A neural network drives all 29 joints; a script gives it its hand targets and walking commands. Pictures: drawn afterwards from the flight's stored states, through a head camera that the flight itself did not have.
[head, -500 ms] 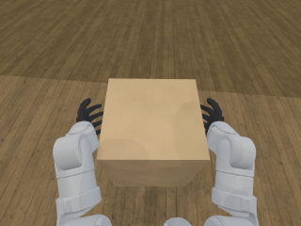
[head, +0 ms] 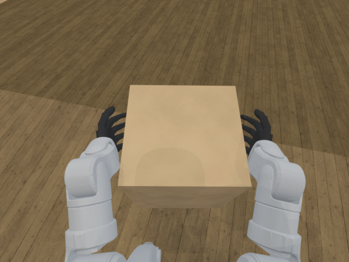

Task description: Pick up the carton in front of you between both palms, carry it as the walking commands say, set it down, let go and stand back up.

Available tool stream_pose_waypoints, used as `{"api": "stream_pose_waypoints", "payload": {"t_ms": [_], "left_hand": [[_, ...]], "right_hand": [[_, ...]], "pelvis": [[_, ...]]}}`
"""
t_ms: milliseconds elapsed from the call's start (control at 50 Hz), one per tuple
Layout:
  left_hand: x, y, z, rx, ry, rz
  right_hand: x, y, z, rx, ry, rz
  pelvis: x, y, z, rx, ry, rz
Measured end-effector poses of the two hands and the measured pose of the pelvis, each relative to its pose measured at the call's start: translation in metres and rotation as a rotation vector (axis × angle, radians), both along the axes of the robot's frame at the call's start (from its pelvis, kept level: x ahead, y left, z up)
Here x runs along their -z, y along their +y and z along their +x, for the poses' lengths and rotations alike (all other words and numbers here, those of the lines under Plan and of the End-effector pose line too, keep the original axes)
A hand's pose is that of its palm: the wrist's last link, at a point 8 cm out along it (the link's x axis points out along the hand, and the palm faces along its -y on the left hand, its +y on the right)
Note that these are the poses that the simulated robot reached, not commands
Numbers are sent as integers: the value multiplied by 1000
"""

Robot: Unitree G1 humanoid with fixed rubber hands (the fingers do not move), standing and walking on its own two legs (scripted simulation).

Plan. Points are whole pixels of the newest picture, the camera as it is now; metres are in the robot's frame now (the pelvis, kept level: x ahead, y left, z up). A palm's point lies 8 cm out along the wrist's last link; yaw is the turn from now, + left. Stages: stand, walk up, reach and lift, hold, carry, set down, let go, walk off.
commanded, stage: carry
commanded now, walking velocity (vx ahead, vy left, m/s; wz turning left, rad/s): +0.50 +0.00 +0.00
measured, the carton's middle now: (180, 155) +0.36 +0.02 +0.06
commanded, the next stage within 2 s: none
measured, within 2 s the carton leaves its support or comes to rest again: neither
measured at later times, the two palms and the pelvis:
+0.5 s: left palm (131, 39) +0.67 +0.19 +0.17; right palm (241, 41) +0.66 -0.12 +0.18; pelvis +0.33 +0.04 +0.03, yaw +0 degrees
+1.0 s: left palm out of the picture +1.00 +0.18 +0.23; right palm out of the picture +1.00 -0.12 +0.23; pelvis +0.66 +0.03 +0.07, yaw -1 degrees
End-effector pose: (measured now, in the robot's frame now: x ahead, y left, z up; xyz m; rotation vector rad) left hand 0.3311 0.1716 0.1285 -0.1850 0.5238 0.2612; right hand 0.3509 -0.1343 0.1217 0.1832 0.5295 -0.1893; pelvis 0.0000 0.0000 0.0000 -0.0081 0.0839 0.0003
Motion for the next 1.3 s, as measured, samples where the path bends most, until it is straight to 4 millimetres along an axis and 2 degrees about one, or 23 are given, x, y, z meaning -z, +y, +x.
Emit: {"api": "stream_pose_waypoints", "payload": {"t_ms": [80, 140, 200, 300, 380, 520, 580, 640, 700, 760, 860, 980, 1040, 1100, 1180, 1300], "left_hand": [[-22, 1, 59, 35, -48, 8], [-28, 4, 110, 59, -61, 22], [-24, 7, 161, 89, -40, 63], [-16, 2, 221, 111, 69, 4], [-25, 5, 265, 90, 48, -28], [-48, 14, 354, 41, -27, 16], [-48, 12, 397, 24, -19, 34], [-41, 10, 437, -3, 9, 37], [-33, 8, 463, -13, 71, 0], [-38, 8, 491, -16, 82, -10], [-69, 8, 557, 5, 7, 4], [-100, 10, 648, 55, -57, 23], [-100, 16, 701, 78, -61, 45], [-91, 17, 747, 111, -4, 65], [-83, 15, 791, 117, 81, -3], [-98, 25, 857, 78, 38, -18]], "right_hand": [[-24, 0, 51, 18, -51, -33], [-36, 2, 93, 36, -68, -64], [-36, 2, 130, 73, -50, -81], [-25, 3, 171, 92, 55, -24], [-38, 6, 218, 91, 32, -24], [-62, 12, 325, 32, -43, -45], [-58, 9, 375, 21, -33, -57], [-46, 6, 426, -8, -4, -63], [-37, 8, 465, -35, 62, -38], [-42, 10, 498, -26, 77, 14], [-68, 7, 555, 8, 4, 7], [-103, 9, 633, 35, -65, -46], [-110, 12, 676, 61, -72, -78], [-103, 12, 707, 96, -16, -75], [-94, 16, 739, 98, 64, -25], [-114, 25, 815, 75, 18, -25]], "pelvis": [[-5, 11, 58, 11, 4, 5], [-1, 23, 107, 17, 0, 17], [4, 37, 149, 23, -14, 29], [-16, 47, 202, 17, -14, 10], [-28, 47, 246, 16, -11, 3], [-33, 34, 341, -2, 6, 3], [-29, 24, 391, -11, 10, -6], [-24, 12, 436, -11, -9, -25], [-37, 5, 468, -5, -9, -13], [-53, 4, 498, 0, -9, -3], [-70, 10, 556, 4, -3, 6], [-76, 29, 646, 22, 2, 10], [-67, 43, 696, 33, -11, 22], [-69, 55, 732, 30, -21, 24], [-87, 62, 773, 23, -20, 8], [-103, 61, 840, 17, -13, -2]]}}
